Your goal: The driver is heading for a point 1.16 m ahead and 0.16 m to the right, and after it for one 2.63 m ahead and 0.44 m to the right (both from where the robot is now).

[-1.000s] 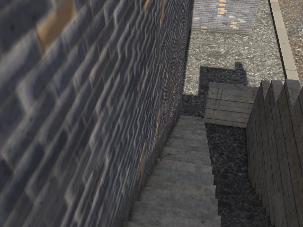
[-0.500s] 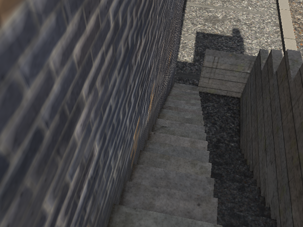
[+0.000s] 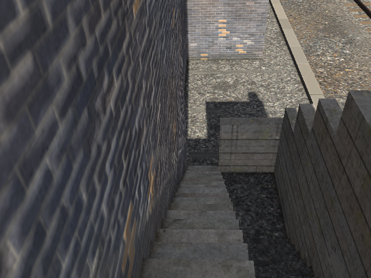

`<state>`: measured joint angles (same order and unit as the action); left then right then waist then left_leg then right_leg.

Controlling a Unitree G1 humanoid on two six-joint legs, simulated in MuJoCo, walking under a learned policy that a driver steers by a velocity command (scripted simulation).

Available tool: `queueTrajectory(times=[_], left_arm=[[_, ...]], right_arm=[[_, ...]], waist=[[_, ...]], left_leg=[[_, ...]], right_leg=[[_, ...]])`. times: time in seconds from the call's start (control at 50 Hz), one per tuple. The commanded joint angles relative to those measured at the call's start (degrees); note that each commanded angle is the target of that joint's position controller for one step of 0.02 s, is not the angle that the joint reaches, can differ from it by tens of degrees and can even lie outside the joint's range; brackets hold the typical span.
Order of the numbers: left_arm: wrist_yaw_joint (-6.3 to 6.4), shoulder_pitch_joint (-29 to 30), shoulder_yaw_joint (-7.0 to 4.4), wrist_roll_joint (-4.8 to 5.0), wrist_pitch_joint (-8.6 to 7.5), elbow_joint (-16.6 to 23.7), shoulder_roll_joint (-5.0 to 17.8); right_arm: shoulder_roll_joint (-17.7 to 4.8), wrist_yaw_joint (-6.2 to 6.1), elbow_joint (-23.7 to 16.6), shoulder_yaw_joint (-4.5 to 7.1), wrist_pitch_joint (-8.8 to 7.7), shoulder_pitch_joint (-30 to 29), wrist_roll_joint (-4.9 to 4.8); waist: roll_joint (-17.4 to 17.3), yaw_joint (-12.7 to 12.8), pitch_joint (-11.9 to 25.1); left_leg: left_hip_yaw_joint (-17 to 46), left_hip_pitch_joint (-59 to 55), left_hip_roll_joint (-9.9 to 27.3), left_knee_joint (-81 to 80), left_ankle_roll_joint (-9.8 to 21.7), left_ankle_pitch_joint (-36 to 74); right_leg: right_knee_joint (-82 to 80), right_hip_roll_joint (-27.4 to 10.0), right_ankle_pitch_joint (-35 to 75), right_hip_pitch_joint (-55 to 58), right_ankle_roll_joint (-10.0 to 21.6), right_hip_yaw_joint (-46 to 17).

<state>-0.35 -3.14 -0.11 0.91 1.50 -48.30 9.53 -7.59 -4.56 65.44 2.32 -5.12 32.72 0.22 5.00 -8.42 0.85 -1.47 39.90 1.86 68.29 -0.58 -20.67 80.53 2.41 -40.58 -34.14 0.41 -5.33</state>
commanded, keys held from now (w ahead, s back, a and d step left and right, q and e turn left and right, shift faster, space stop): w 1.00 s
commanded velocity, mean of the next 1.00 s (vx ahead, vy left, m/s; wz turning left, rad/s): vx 0.50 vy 0.00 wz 0.00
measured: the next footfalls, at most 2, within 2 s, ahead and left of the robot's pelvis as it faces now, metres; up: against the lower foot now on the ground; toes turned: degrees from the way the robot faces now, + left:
left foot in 0.54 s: +0.31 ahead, +0.08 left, -0.19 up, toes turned -3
right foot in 0.96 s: +0.50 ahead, -0.23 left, -0.39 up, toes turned -1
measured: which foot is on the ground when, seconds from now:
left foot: down 0.00-0.00, up 0.02-0.52, down 0.54-0.96, up 0.98-1.00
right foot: down 0.00-0.54, up 0.56-0.94, down 0.96-1.00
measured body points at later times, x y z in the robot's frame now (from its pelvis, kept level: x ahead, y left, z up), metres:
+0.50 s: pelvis +0.20 -0.03 +0.01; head +0.21 -0.03 +0.46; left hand +0.14 +0.20 -0.14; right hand +0.35 -0.27 -0.11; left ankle +0.30 +0.09 -0.72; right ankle +0.06 -0.08 -0.60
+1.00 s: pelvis +0.44 -0.11 -0.26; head +0.44 -0.09 +0.18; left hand +0.55 +0.14 -0.40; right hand +0.37 -0.36 -0.40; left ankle +0.32 +0.07 -0.72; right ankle +0.46 -0.22 -1.00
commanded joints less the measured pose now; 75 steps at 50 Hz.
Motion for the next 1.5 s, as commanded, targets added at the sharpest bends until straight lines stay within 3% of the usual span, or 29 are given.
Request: queueTrajectory(times=[0.02, 0.04, 0.08, 0.12, 0.18, 0.32, 0.48, 0.52, 0.58, 0.62, 0.64, 0.68, 0.72, 0.74, 0.8, 0.86, 0.92, 0.96, 0.98, 1.0, 1.04, 1.1, 1.14, 1.18, 1.28, 1.36, 1.42, 1.46, 1.5], left_arm=[[-1.46, -37.8, -5.27, -0.58, -0.17, -12.1, 15.3], [-1.23, -30.1, -5.87, -1.95, -2.52, -8.8, 20.0], [-0.69, -15.3, -3.57, -1.25, -3.87, -3.3, 11.1], [0.12, -7.2, -2.33, -1.56, -3.62, -2.7, 4.9], [0.74, -10.6, -0.15, -4.01, -2.11, -4.6, 0.3], [5.43, -23.5, -0.7, 0.35, -4.83, -10.0, 8.0], [4.63, -23.8, -2.33, -1.55, -3.33, -10.6, 4.5], [4.37, -21.7, -2.88, 0.59, -3.21, -7.9, 5.3], [1.42, -24.5, -3.28, 1.18, -3.93, -4.7, 3.3], [1.58, -21.0, -4.57, 2.89, -4.43, -1.5, 8.8], [1.66, -19.4, -4.0, 4.36, -4.45, 1.0, 7.9], [3.13, -10.2, -2.99, 0.94, -1.88, 4.5, 5.1], [2.11, -16.4, -1.88, -0.61, -1.64, 1.5, 1.6], [1.35, -14.2, -4.39, 0.73, -2.31, 1.7, 8.0], [-0.13, -7.1, -3.35, -0.35, -2.27, 3.4, 6.1], [-1.7, -2.3, -2.94, 1.46, -1.74, 4.9, 3.6], [-1.44, -24.5, -5.66, 0.67, -2.21, -3.5, 8.5], [0.0, -38.5, -7.21, 0.07, -3.59, -7.7, 11.3], [-1.24, -38.8, -4.65, -2.3, -5.56, -9.4, 12.3], [-3.35, -39.1, -4.69, -1.87, -5.94, -11.0, 13.2], [-4.22, -34.7, -5.58, -2.67, -6.19, -12.3, 14.8], [-2.31, -16.3, -0.38, -4.89, -6.56, -8.3, 3.6], [0.19, -11.3, 0.19, -3.99, -6.09, -7.2, 5.6], [1.44, -13.1, -1.14, -2.18, -5.81, -9.3, 10.3], [4.46, -28.2, -1.19, 0.27, -5.87, -14.1, 7.0], [4.12, -22.9, -3.34, -0.8, -2.53, -11.9, 9.6], [3.66, -15.8, -3.44, -2.03, -2.43, -10.6, 7.6], [1.98, -20.6, -2.8, 1.52, -1.09, -13.8, 3.7], [2.2, -29.6, -3.26, 2.05, -0.41, -11.7, 1.1]], right_arm=[[-7.3, -3.17, -16.2, 2.16, 1.1, -21.3, -1.71], [-12.6, -2.82, -20.1, 3.28, 1.3, -24.0, -1.16], [-5.9, -1.68, -17.2, 1.22, 0.21, -12.9, -2.38], [-5.6, -1.29, -11.7, 0.96, -0.35, -0.9, -0.8], [-8.3, -1.18, -11.7, 0.2, 1.56, -8.7, 0.88], [-8.6, 3.92, -22.6, -1.92, 3.3, -29.1, 2.66], [-10.0, 5.39, -14.5, 0.28, 2.7, -10.5, 0.02], [-9.8, 5.29, -14.8, 0.39, 2.29, -13.5, -2.03], [-11.4, 6.04, -6.2, 0.08, 3.42, 6.3, -0.6], [-10.1, 5.0, -7.3, -0.39, 2.89, 1.5, -1.22], [-16.1, 2.88, -5.8, 2.0, 2.96, -5.7, -2.95], [-6.2, 0.57, -8.1, -2.49, 2.54, -17.3, -3.3], [-13.9, -0.04, -7.3, -1.03, 1.11, -17.7, -0.04], [-13.6, -0.79, -4.6, 0.06, -0.03, -9.7, -1.72], [-8.2, -2.17, -5.0, -0.52, 1.05, -4.0, -3.74], [-11.7, -1.45, -6.6, 0.25, 3.54, -4.9, -0.58], [-10.5, -0.89, -7.3, 0.78, 4.65, -10.3, 0.06], [-7.8, -0.7, -2.9, 0.87, 4.46, -5.1, 1.6], [-4.0, 0.13, -3.3, 0.4, 2.84, -1.7, 1.36], [-5.4, 0.85, -6.8, -0.05, 0.55, -0.9, -1.66], [-4.9, -0.54, -11.1, -1.58, 0.8, -10.8, -6.19], [-7.9, 0.96, -12.5, -1.29, 4.43, -14.7, -3.26], [-7.7, 2.61, -11.1, -1.26, 4.82, -12.2, 1.61], [-6.4, 3.32, -7.0, -1.13, 4.8, -7.3, 1.15], [-9.0, 5.47, -16.6, -2.06, 2.86, -34.1, 1.05], [-10.8, 4.88, -13.4, -0.29, 4.15, -26.5, -0.75], [-16.5, 5.96, -4.5, 2.57, 2.36, -3.3, 0.18], [-16.8, 5.37, -3.1, 2.95, 3.08, 5.5, 0.4], [-20.4, 6.7, -0.9, 1.7, 3.32, 12.5, 0.42]], waist=[[29.2, 22.1, -15.4], [34.1, 19.7, -23.6], [16.6, 8.6, -21.4], [13.6, 1.9, -12.4], [8.2, 2.5, -5.4], [1.6, 9.1, -2.6], [1.8, 5.5, -1.2], [-3.5, 8.1, -6.4], [-18.4, 3.2, 4.3], [-14.4, 4.7, 4.0], [-21.3, 9.1, 1.2], [0.4, 12.8, -5.7], [-6.5, 14.3, 2.2], [-7.1, 10.2, -0.1], [-7.9, 7.0, -4.3], [-12.5, 3.5, -6.1], [-15.5, 13.1, -4.2], [-1.9, 20.3, -4.0], [11.5, 15.7, -3.4], [11.3, 12.4, 3.1], [1.6, 11.7, 2.1], [-1.7, 4.1, -6.0], [-4.0, 1.2, -3.2], [2.0, 0.3, 1.5], [3.8, 13.0, -11.4], [2.2, 13.1, -12.4], [-2.1, 3.1, -5.2], [-10.2, 1.0, -0.3], [-31.2, 4.3, 2.1]], left_leg=[[0.6, 52.4, -7.4, 27.3, -0.8, -14.0], [9.0, 47.1, -8.4, 30.7, 2.0, -13.9], [16.8, 44.9, -8.9, 32.9, 4.6, 4.7], [22.8, 39.4, -7.8, 27.2, 4.9, 19.6], [14.4, 26.2, -7.4, 14.2, 2.8, 27.0], [8.5, 10.3, -4.9, -22.1, 2.8, 42.7], [8.3, -16.8, -1.4, -35.5, 0.0, 43.9], [5.8, -24.6, 2.5, -56.5, 1.3, 36.9], [16.7, -63.9, 15.9, -34.0, 18.5, 68.5], [17.0, -56.1, 14.8, -32.6, 19.0, 41.8], [30.9, -46.7, 19.7, -36.1, 23.2, 26.2], [23.3, -16.7, 14.4, -35.3, 18.0, 28.8], [17.3, -7.4, 11.0, -30.6, 17.0, 38.7], [19.0, -15.1, 10.0, -21.5, 16.4, 24.8], [19.1, -19.5, 5.5, -15.1, 12.3, 5.7], [14.2, -3.7, 3.4, -14.8, 11.2, 1.0], [10.1, 0.5, 2.8, 0.5, 8.3, 1.6], [7.6, 7.5, -7.3, 41.6, 2.0, -12.7], [10.3, 27.9, -10.9, 65.6, 1.1, -33.8], [10.0, 36.3, -9.2, 68.3, 0.9, -29.0], [10.5, 37.6, -2.1, 52.1, 1.2, -17.6], [10.8, 28.6, 1.9, 32.2, -0.1, 3.4], [6.4, 4.4, 2.3, 6.7, -0.1, 28.2], [2.8, -14.1, -0.2, 3.0, -1.1, 37.4], [7.9, 11.5, 3.4, -35.6, -0.1, 48.3], [7.2, -17.8, 2.9, -45.1, -1.0, 45.0], [6.8, -30.2, 7.5, -48.6, -0.4, 55.8], [3.8, -45.8, 10.6, -45.6, 1.9, 57.0], [15.1, -57.7, 18.2, -26.6, 10.0, 78.9]], right_leg=[[-56.3, -5.2, -30.8, 22.2, -5.5, -31.9], [-76.4, -6.4, -55.9, -0.3, -2.6, -59.5], [-66.2, -8.1, -36.8, 1.0, -2.8, -59.1], [-46.6, -8.3, 0.1, 7.2, -4.5, -46.9], [-31.9, -2.6, 26.2, 3.1, -4.5, -23.4], [-36.3, -1.3, 31.4, 12.8, 0.6, -22.7], [-12.4, 2.2, 33.2, 15.7, 3.6, -15.8], [-7.9, 0.9, 42.8, 11.5, 2.6, -13.3], [32.0, 8.2, -8.6, -24.2, -2.8, -0.9], [22.2, 3.0, 10.2, -28.3, -2.8, -8.6], [15.9, -0.1, 13.4, -27.7, -2.0, -8.7], [-16.5, -3.9, 35.1, -8.7, -5.4, -10.0], [-13.3, -1.8, 46.0, 14.4, -5.7, 0.6], [-15.0, -2.6, 60.3, 0.2, -5.0, -4.6], [-36.2, -5.4, 62.5, -8.0, -3.0, -5.9], [-45.8, -1.5, 54.7, 15.2, -3.4, 6.3], [-48.9, -2.0, 49.8, 29.0, -1.3, 9.3], [-70.4, -11.5, 51.9, 44.1, 5.0, -0.4], [-44.4, -19.2, 105.5, 55.3, 7.0, -5.4], [-38.5, -23.9, 113.8, 60.1, 13.3, -12.0], [-54.1, -30.8, 50.1, 42.6, 21.9, -27.6], [-56.0, -22.6, 35.1, 17.2, 16.6, -20.7], [-59.8, -15.7, 37.0, 1.2, 12.4, -8.5], [-59.4, -12.8, 38.6, -3.4, 11.0, -3.4], [-49.6, -14.3, 18.1, 27.2, 8.1, -9.0], [-40.9, -8.9, 12.6, 11.4, 6.1, -5.7], [-15.8, -5.4, 26.0, 19.3, 4.2, -4.3], [20.3, 3.9, 2.1, 8.7, -0.8, 0.8], [49.3, 8.9, -19.5, -17.9, -4.0, -3.7]])
Over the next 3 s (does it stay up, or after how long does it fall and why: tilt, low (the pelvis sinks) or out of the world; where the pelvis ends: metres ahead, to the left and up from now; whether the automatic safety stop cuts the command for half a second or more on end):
stays up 1.21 -0.29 -0.83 its command is cut before an obstacle after 1.5 s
